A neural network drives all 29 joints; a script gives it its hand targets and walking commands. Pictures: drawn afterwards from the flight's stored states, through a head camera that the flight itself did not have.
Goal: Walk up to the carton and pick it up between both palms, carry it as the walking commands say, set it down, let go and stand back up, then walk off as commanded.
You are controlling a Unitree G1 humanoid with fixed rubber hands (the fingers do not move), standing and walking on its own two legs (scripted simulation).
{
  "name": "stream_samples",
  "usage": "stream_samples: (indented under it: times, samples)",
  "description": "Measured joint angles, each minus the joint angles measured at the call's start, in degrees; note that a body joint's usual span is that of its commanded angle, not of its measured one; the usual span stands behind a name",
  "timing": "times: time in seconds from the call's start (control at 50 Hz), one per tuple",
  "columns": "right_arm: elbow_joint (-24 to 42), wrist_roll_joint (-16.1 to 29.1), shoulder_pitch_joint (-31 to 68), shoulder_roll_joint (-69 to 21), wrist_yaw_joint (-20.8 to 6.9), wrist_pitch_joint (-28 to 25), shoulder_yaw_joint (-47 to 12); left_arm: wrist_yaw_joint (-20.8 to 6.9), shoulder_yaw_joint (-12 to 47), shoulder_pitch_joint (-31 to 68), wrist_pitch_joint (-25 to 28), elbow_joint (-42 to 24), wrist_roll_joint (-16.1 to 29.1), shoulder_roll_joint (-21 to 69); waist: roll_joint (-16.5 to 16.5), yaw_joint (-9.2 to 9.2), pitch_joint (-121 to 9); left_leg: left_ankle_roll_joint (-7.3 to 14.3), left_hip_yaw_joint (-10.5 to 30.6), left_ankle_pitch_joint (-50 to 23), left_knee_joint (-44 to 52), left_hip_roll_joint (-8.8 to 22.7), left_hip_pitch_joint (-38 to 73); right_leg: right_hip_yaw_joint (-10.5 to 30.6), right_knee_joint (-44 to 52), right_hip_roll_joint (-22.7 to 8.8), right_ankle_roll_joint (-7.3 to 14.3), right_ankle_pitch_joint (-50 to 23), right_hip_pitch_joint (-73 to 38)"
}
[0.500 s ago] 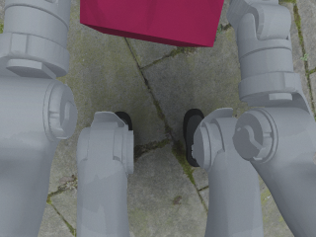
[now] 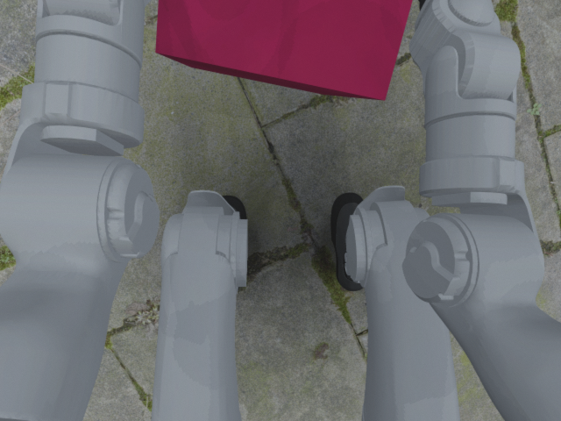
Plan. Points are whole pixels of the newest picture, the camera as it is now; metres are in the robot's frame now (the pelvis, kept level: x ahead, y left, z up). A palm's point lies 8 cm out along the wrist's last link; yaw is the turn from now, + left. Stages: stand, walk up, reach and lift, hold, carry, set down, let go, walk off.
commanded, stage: reach and lift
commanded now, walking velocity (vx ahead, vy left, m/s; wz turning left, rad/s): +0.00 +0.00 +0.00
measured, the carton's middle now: out of the picture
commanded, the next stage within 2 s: none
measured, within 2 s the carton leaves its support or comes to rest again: neither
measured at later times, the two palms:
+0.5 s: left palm out of the picture +0.57 +0.14 -0.05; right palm out of the picture +0.52 -0.14 -0.06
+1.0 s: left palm out of the picture +0.55 +0.14 +0.02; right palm out of the picture +0.50 -0.15 +0.01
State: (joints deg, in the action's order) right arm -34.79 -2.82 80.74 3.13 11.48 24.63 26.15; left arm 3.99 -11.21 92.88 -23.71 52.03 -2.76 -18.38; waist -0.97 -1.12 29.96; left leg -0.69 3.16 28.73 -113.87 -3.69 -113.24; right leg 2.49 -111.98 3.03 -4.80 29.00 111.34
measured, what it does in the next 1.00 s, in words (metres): rises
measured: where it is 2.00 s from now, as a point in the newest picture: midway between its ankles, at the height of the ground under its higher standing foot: (289, 260)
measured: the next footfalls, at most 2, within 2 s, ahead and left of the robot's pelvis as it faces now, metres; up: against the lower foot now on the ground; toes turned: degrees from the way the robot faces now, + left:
none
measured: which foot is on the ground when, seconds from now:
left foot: down 0.00-1.00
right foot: down 0.00-1.00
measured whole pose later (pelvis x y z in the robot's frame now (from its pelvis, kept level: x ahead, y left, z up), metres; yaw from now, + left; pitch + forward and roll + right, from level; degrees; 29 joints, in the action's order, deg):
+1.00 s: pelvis -0.01 +0.00 +0.10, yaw +1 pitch +20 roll -2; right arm -24.9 -5.0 69.7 0.1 10.7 29.1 24.2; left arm 2.9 -15.4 80.6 -27.4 40.9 -5.7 -12.4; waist -0.4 -1.9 29.9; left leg -0.8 3.6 25.1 -95.3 -3.2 -90.6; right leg 2.6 -93.6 2.6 -3.7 25.0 89.2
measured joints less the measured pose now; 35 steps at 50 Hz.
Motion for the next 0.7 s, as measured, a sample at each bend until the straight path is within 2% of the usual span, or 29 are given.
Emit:
stream_samples:
  times: [0.3, 0.7]
  samples:
    - [5.8, -0.2, -3.2, -1.1, -0.1, 2.9, -0.4, -0.7, -1.1, -4.2, -2.5, -6.6, -1.5, 1.8, -0.3, -0.54, 0.1, -0.2, 0.3, -0.8, 5.1, 0.2, 5.6, -0.2, 5.1, 0.0, 0.5, -1.0, -5.4]
    - [8.4, -1.6, -7.4, -2.5, -0.6, 3.7, -0.8, -0.9, -3.1, -8.3, -3.5, -9.5, -2.2, 4.1, 0.5, -0.98, 0.0, -0.1, 0.4, -2.3, 12.7, 0.2, 15.0, -0.1, 12.6, -0.5, 0.8, -2.5, -14.8]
